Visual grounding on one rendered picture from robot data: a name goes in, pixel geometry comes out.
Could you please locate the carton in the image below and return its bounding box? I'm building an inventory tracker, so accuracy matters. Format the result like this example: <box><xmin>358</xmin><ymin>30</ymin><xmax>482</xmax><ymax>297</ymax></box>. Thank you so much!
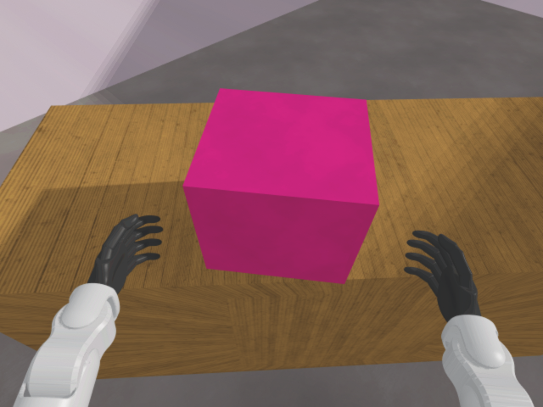
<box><xmin>183</xmin><ymin>88</ymin><xmax>379</xmax><ymax>284</ymax></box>

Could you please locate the robot right hand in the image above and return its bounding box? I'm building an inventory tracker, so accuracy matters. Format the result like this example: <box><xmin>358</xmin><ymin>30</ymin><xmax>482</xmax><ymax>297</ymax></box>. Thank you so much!
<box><xmin>404</xmin><ymin>231</ymin><xmax>481</xmax><ymax>322</ymax></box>

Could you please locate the left robot forearm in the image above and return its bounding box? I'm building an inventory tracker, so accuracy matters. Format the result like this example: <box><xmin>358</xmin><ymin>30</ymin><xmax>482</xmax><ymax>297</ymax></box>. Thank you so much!
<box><xmin>13</xmin><ymin>283</ymin><xmax>120</xmax><ymax>407</ymax></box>

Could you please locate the robot left hand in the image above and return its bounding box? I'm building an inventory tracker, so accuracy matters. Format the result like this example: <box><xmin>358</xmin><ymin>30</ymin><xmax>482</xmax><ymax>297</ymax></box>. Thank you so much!
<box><xmin>87</xmin><ymin>214</ymin><xmax>163</xmax><ymax>294</ymax></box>

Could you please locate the right robot forearm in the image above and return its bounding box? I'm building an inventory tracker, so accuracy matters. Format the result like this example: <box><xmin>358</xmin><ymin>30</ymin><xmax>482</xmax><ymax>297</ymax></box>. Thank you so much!
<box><xmin>441</xmin><ymin>315</ymin><xmax>534</xmax><ymax>407</ymax></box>

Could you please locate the pedestal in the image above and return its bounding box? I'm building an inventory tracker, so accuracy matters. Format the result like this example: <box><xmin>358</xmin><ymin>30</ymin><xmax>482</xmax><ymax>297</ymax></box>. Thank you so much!
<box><xmin>0</xmin><ymin>97</ymin><xmax>543</xmax><ymax>379</ymax></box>

